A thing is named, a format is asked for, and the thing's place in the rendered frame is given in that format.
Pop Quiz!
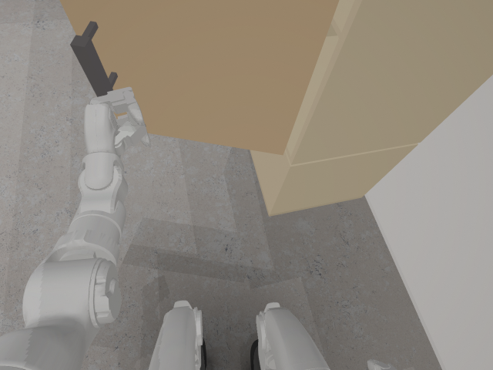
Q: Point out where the right robot shin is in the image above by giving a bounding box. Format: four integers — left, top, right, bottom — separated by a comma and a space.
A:
258, 302, 280, 370

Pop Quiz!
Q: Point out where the robot left thigh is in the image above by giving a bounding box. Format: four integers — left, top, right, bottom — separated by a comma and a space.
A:
149, 306, 203, 370

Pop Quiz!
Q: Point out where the robot left upper arm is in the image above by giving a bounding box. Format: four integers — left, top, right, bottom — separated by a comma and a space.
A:
0, 257, 122, 370

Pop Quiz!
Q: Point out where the robot left hand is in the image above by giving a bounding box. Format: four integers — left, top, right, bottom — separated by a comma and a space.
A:
84, 87, 151, 158

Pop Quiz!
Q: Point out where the robot left forearm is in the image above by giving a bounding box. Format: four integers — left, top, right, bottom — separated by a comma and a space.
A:
22, 152, 128, 325

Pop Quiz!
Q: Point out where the cupboard door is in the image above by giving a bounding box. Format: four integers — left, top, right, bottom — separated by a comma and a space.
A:
59, 0, 339, 155

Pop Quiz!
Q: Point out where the handle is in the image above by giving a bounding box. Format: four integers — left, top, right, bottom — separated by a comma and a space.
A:
70, 21, 118, 97

